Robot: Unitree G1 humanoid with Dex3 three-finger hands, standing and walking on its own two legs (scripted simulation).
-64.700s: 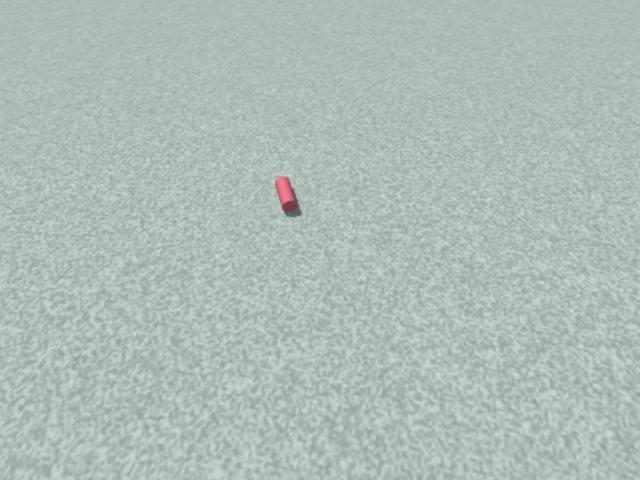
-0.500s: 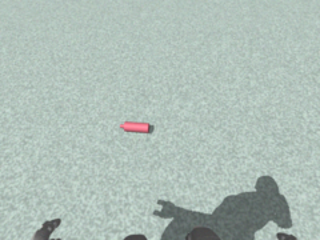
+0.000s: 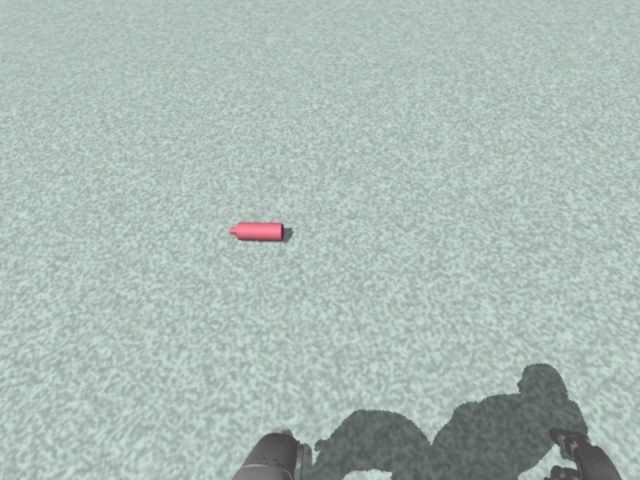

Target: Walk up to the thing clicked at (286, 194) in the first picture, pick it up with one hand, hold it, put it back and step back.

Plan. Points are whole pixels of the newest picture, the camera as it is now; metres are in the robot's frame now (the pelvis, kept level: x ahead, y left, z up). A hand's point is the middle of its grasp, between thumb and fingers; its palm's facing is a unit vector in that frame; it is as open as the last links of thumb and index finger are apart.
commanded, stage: step back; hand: left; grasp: from above
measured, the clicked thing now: (256, 231) +1.03 +0.33 -0.72
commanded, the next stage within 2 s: stand in 1.16 s
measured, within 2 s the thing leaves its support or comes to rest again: neither
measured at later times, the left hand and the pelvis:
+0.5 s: hand out of the picture -0.05 +0.27 -0.13, palm faces +0.13 -0.91 -0.40, open 7.4 cm; pelvis -0.07 -0.02 +0.01, yaw +5 degrees
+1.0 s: hand out of the picture +0.00 +0.30 -0.15, palm faces +0.14 -0.92 -0.37, open 7.4 cm; pelvis -0.03 +0.02 +0.01, yaw +7 degrees
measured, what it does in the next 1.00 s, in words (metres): steps on the spot: left foot, then left foot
